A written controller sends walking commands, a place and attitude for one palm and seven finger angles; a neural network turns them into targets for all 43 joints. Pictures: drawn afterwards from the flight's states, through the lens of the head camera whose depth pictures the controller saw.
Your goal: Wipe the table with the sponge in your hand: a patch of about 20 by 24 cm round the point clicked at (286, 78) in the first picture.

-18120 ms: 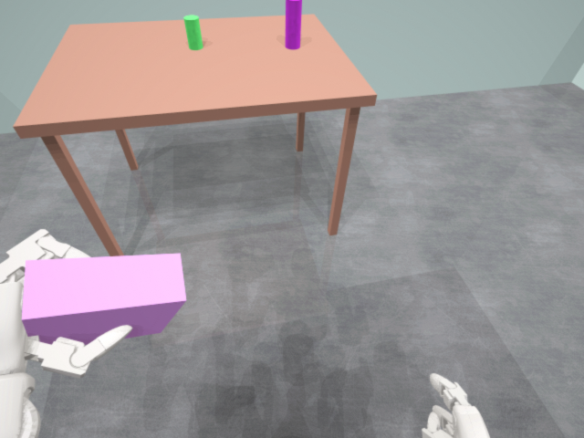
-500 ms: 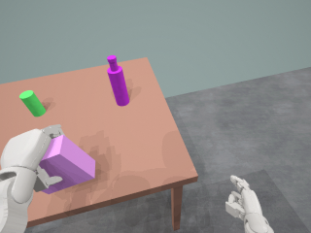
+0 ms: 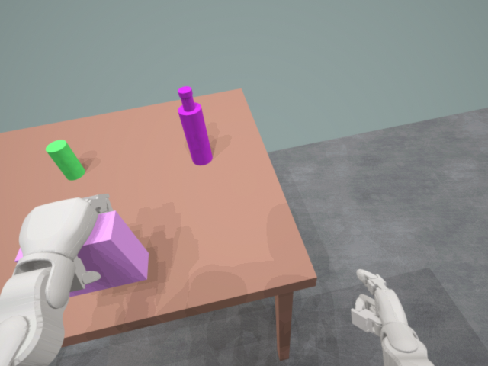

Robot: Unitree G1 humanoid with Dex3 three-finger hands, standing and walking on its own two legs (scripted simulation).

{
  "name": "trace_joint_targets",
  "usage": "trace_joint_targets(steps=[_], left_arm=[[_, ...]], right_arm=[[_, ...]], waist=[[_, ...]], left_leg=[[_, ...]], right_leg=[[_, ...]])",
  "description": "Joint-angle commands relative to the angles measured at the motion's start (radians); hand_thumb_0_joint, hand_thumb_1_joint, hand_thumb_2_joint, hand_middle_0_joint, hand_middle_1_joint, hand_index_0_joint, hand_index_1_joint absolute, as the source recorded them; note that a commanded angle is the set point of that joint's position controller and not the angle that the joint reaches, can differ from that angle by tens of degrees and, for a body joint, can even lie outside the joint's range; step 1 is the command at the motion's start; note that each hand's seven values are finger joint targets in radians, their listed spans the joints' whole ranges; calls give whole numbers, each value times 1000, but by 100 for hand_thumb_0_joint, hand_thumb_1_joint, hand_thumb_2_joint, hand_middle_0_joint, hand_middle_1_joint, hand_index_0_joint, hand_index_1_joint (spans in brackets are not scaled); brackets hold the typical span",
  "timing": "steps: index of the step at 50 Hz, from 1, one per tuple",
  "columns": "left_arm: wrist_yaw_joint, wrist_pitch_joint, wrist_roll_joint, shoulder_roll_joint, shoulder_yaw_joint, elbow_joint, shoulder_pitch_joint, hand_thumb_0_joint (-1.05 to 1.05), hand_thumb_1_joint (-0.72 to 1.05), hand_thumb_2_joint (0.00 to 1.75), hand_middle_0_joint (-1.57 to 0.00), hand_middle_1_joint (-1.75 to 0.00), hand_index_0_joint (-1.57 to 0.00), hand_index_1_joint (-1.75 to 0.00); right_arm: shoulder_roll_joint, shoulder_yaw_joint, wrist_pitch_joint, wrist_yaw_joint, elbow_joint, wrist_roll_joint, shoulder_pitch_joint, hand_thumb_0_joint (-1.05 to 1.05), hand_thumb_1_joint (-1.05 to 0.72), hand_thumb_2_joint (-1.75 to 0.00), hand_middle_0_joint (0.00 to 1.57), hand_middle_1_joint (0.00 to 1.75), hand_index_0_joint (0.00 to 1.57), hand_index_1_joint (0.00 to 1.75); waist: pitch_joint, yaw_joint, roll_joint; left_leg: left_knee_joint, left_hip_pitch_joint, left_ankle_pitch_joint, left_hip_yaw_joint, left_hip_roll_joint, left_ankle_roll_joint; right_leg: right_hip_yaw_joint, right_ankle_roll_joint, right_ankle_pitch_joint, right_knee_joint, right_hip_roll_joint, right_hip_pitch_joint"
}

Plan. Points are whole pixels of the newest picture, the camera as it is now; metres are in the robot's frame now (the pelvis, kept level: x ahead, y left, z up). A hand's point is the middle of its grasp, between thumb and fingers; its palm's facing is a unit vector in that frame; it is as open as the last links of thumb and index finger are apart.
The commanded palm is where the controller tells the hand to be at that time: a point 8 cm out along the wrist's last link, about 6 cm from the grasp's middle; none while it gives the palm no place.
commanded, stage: turn the palm down, sponge in hand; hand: left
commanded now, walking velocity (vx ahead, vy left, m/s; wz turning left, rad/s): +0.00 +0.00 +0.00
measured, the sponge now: (98, 263) +0.22 +0.29 +0.07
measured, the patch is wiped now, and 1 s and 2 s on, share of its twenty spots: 0.00 0.00 0.00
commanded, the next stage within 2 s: move the sponge above the wiping area in 0.28 s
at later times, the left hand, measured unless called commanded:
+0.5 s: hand (96, 243) +0.23 +0.27 +0.12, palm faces +0.03 -0.06 -1.00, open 9.5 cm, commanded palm +0.20 +0.26 +0.18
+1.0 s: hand (104, 250) +0.23 +0.27 +0.09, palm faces -0.01 -0.08 -1.00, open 9.5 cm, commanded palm +0.20 +0.26 +0.16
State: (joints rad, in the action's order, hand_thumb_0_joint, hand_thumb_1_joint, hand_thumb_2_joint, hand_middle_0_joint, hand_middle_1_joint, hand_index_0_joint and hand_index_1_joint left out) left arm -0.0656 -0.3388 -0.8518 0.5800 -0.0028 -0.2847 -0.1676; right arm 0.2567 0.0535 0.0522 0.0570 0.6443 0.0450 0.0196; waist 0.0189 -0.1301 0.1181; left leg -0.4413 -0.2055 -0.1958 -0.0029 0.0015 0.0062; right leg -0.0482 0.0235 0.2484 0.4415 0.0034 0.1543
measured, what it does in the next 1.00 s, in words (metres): stands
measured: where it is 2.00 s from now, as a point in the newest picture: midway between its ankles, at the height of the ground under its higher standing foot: outside the picture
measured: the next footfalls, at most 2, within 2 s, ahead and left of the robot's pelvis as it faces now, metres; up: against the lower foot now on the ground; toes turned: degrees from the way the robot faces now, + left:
none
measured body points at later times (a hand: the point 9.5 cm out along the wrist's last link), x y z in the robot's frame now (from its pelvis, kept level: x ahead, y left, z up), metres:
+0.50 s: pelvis +0.00 -0.02 +0.00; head +0.00 -0.07 +0.45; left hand +0.23 +0.27 +0.17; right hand +0.26 -0.22 -0.08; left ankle +0.03 +0.12 -0.74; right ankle +0.00 -0.11 -0.74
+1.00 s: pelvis +0.00 -0.01 +0.00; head +0.00 -0.06 +0.45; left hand +0.23 +0.27 +0.15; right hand +0.26 -0.21 -0.08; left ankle +0.03 +0.12 -0.74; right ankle +0.00 -0.11 -0.74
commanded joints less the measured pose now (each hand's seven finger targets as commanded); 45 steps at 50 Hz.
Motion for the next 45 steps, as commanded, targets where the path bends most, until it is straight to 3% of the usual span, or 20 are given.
trace_joint_targets(steps=[1, 4, 5, 13, 14, 15, 19, 20, 26, 29, 30, 31, 32, 34, 35, 39, 40, 41, 44, 45], left_arm=[[55, -3, -19, 217, 179, -166, 194, 0, 10, 130, -120, -160, -120, -160], [51, -18, -37, 252, 200, -190, 221, 0, 10, 130, -120, -160, -120, -160], [46, -14, -26, 192, 142, -198, 217, 0, 10, 130, -120, -160, -120, -160], [51, 4, -42, 262, 200, -181, 215, 0, 10, 130, -120, -160, -120, -160], [56, -3, -38, 282, 235, -185, 207, 0, 10, 130, -120, -160, -120, -160], [57, 1, -27, 225, 186, -187, 208, 0, 10, 130, -120, -160, -120, -160], [61, -18, -29, 254, 213, -150, 199, 0, 10, 130, -120, -160, -120, -160], [59, -12, -21, 190, 151, -170, 217, 0, 10, 130, -120, -160, -120, -160], [53, -8, -34, 223, 172, -160, 177, 0, 10, 130, -120, -160, -120, -160], [59, -8, -52, 243, 191, -167, 213, 0, 10, 130, -120, -160, -120, -160], [63, 5, -41, 200, 157, -189, 214, 0, 10, 130, -120, -160, -120, -160], [69, 11, -50, 241, 192, -168, 199, 0, 10, 130, -120, -160, -120, -160], [74, 14, -47, 203, 162, -174, 181, 0, 10, 130, -120, -160, -120, -160], [83, 3, -55, 227, 191, -158, 182, 0, 10, 130, -120, -160, -120, -160], [84, 4, -44, 169, 143, -161, 180, 0, 10, 130, -120, -160, -120, -160], [87, -12, -54, 218, 176, -124, 202, 0, 10, 130, -120, -160, -120, -160], [84, -7, -45, 151, 113, -139, 217, 0, 10, 130, -120, -160, -120, -160], [84, 0, -55, 198, 147, -116, 228, 0, 10, 130, -120, -160, -120, -160], [80, -1, -59, 199, 145, -116, 235, 0, 10, 130, -120, -160, -120, -160], [79, 9, -61, 177, 121, -129, 263, 0, 10, 130, -120, -160, -120, -160]], right_arm=[[91, -38, -62, 11, -171, 8, 216, 0, -90, -90, 20, 30, 20, 30], [95, -32, -63, 10, -175, 9, 264, 0, -90, -90, 20, 30, 20, 30], [89, -36, -66, 10, -181, 9, 236, 0, -90, -90, 20, 30, 20, 30], [98, -44, -64, 15, -175, 3, 212, 0, -90, -90, 20, 30, 20, 30], [96, -38, -69, 13, -173, 6, 254, 0, -90, -90, 20, 30, 20, 30], [91, -41, -69, 12, -176, 8, 229, 0, -90, -90, 20, 30, 20, 30], [98, -39, -68, 12, -171, 12, 259, 0, -90, -90, 20, 30, 20, 30], [93, -43, -71, 12, -178, 15, 235, 0, -90, -90, 20, 30, 20, 30], [100, -51, -74, 13, -178, 10, 212, 0, -90, -90, 20, 30, 20, 30], [99, -46, -70, 13, -174, 9, 244, 0, -90, -90, 20, 30, 20, 30], [93, -49, -77, 13, -184, 9, 223, 0, -90, -90, 20, 30, 20, 30], [99, -51, -78, 13, -173, 6, 212, 0, -90, -90, 20, 30, 20, 30], [94, -55, -77, 12, -177, 7, 206, 0, -90, -90, 20, 30, 20, 30], [98, -50, -76, 11, -171, 5, 238, 0, -90, -90, 20, 30, 20, 30], [90, -51, -80, 9, -176, 10, 217, 0, -90, -90, 20, 30, 20, 30], [100, -50, -75, 15, -165, 10, 243, 0, -90, -90, 20, 30, 20, 30], [91, -51, -78, 16, -173, 14, 224, 0, -90, -90, 20, 30, 20, 30], [100, -53, -79, 16, -161, 11, 209, 0, -90, -90, 20, 30, 20, 30], [96, -51, -80, 20, -162, 10, 240, 0, -90, -90, 20, 30, 20, 30], [92, -48, -82, 18, -166, 9, 222, 0, -90, -90, 20, 30, 20, 30]], waist=[[-209, 9, -57], [-202, -4, -26], [-213, 14, -22], [-226, -2, -64], [-198, -10, -39], [-213, 6, -42], [-178, -8, -42], [-203, 15, -40], [-217, 10, -80], [-194, 1, -54], [-229, 7, -46], [-226, -2, -49], [-229, 4, -49], [-196, -7, -33], [-199, 8, -46], [-182, -1, -43], [-191, 17, -50], [-205, 11, -64], [-180, 8, -41], [-220, 11, -51]], left_leg=[[33, 107, 183, 62, 1, 24], [29, 118, 186, 68, 14, 24], [23, 119, 197, 53, 6, 30], [18, 120, 220, 54, 14, 30], [16, 124, 201, 60, 17, 29], [12, 119, 210, 45, 8, 30], [20, 109, 179, 56, 18, 24], [14, 112, 182, 39, 7, 29], [9, 107, 193, 43, 11, 33], [13, 120, 183, 50, 17, 30], [7, 123, 194, 38, 10, 34], [8, 124, 211, 47, 12, 30], [9, 123, 213, 42, 9, 31], [15, 125, 196, 51, 12, 28], [13, 113, 189, 41, 7, 30], [24, 114, 157, 50, 15, 27], [20, 113, 156, 37, 7, 32], [20, 112, 167, 44, 10, 28], [21, 126, 146, 48, 15, 31], [22, 124, 157, 43, 12, 32]], right_leg=[[81, 30, -125, -88, -4, -2], [126, 45, -135, -92, 10, 3], [88, 35, -150, -84, -4, -4], [111, 30, -193, -83, -12, -15], [147, 44, -168, -95, 4, -3], [108, 34, -183, -85, -9, -12], [147, 41, -143, -101, 1, 8], [108, 30, -150, -88, -11, 1], [118, 28, -177, -80, -10, -12], [149, 40, -153, -95, 4, 13], [116, 31, -172, -81, -12, -8], [120, 34, -184, -82, -8, -3], [114, 31, -190, -78, -10, -9], [141, 43, -164, -91, 4, 12], [109, 31, -159, -86, -9, 6], [143, 40, -119, -101, 4, 20], [108, 29, -118, -93, -8, 18], [112, 32, -129, -94, -5, 17], [143, 40, -104, -109, 6, 33], [108, 33, -119, -93, -6, 14]])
